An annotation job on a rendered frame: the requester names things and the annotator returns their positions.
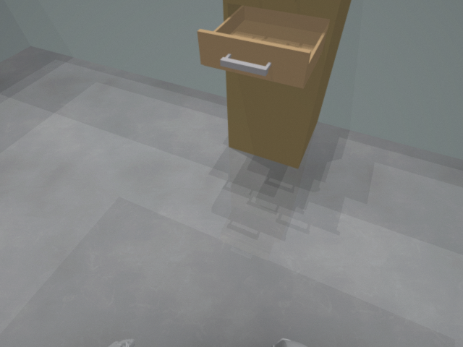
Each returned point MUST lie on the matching cabinet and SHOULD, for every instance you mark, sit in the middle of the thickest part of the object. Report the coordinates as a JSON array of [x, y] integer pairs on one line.
[[273, 120]]

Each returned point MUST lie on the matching drawer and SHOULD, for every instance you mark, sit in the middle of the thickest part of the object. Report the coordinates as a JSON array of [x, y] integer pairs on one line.
[[291, 42]]

